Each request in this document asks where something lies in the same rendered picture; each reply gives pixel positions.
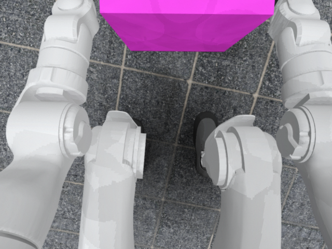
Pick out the left robot thigh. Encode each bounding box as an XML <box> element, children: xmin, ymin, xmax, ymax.
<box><xmin>78</xmin><ymin>121</ymin><xmax>146</xmax><ymax>249</ymax></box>

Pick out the left robot upper arm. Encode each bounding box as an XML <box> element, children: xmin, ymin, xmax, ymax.
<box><xmin>0</xmin><ymin>101</ymin><xmax>92</xmax><ymax>249</ymax></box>

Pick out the robot left forearm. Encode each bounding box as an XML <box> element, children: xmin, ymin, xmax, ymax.
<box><xmin>6</xmin><ymin>0</ymin><xmax>99</xmax><ymax>146</ymax></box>

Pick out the robot left foot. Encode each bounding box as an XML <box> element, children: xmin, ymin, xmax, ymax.
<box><xmin>132</xmin><ymin>118</ymin><xmax>144</xmax><ymax>133</ymax></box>

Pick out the robot right forearm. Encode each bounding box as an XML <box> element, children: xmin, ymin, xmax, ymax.
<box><xmin>268</xmin><ymin>0</ymin><xmax>332</xmax><ymax>109</ymax></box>

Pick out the carton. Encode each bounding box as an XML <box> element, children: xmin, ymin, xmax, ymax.
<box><xmin>100</xmin><ymin>0</ymin><xmax>275</xmax><ymax>52</ymax></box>

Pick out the right robot upper arm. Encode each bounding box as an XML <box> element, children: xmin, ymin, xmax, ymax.
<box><xmin>275</xmin><ymin>105</ymin><xmax>332</xmax><ymax>249</ymax></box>

